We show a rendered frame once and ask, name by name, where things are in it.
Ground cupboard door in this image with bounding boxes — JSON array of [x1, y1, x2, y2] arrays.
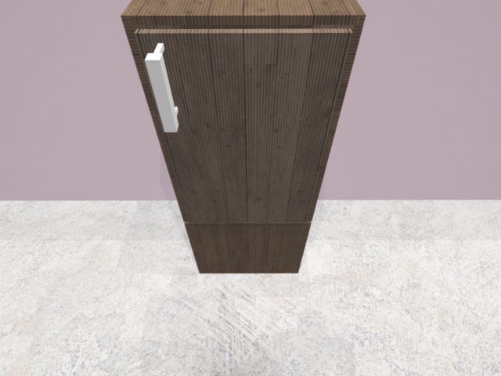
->
[[134, 29, 352, 222]]

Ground handle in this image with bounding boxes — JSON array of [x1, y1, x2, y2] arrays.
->
[[145, 43, 178, 132]]

